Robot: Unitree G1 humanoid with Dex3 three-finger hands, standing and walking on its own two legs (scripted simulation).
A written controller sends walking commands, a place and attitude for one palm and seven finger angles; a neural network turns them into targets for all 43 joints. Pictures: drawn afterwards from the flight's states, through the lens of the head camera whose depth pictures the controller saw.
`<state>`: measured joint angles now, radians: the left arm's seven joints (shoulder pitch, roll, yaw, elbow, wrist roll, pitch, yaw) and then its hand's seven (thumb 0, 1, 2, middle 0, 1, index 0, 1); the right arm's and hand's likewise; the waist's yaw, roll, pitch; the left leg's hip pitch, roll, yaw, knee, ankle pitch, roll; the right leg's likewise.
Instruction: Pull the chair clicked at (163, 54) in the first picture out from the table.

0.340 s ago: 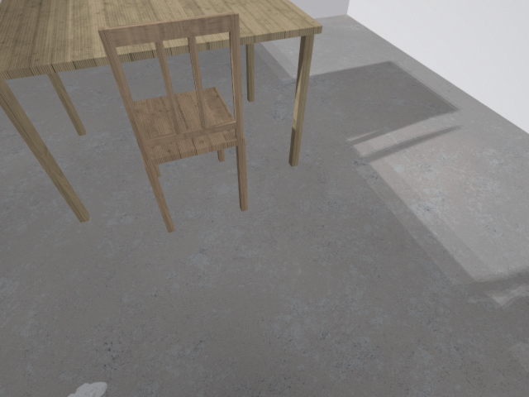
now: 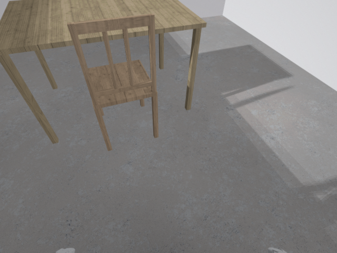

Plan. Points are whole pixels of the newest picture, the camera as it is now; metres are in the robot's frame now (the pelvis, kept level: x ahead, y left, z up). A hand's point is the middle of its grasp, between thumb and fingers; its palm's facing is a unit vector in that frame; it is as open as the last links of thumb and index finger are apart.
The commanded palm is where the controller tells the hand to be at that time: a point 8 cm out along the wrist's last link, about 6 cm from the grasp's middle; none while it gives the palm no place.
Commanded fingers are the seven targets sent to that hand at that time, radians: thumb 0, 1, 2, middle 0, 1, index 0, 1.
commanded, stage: stand and wait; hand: left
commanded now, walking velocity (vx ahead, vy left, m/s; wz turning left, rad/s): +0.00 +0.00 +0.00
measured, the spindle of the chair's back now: (110, 62) +0.98 +0.37 -0.08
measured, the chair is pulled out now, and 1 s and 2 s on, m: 0.00 0.00 0.00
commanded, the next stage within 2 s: look at it before walking up in 0.58 s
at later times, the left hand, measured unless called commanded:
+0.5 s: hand out of the picture +0.05 +0.24 -0.15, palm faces -0.02 -0.94 -0.33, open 7.4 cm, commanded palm none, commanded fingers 0.00 0.90 0.90 -0.20 -0.30 -0.20 -0.30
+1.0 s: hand out of the picture +0.04 +0.23 -0.15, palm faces -0.03 -0.95 -0.32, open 7.4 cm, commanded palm none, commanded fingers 0.00 0.90 0.90 -0.20 -0.30 -0.20 -0.30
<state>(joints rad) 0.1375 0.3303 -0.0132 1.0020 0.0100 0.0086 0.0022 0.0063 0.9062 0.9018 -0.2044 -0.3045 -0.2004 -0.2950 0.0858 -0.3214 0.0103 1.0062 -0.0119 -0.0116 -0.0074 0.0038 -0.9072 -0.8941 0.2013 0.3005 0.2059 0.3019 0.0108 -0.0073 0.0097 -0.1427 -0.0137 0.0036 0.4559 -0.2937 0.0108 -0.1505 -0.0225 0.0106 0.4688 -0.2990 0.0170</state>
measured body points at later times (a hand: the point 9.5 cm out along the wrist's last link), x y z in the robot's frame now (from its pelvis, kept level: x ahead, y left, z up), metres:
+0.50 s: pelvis -0.02 -0.01 +0.01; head -0.02 -0.01 +0.45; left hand +0.05 +0.29 -0.13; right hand +0.06 -0.30 -0.13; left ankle -0.03 +0.11 -0.74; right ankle -0.03 -0.13 -0.74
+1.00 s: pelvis -0.03 -0.01 +0.01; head -0.02 -0.01 +0.46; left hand +0.04 +0.28 -0.13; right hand +0.04 -0.30 -0.13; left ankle -0.03 +0.11 -0.74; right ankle -0.03 -0.13 -0.74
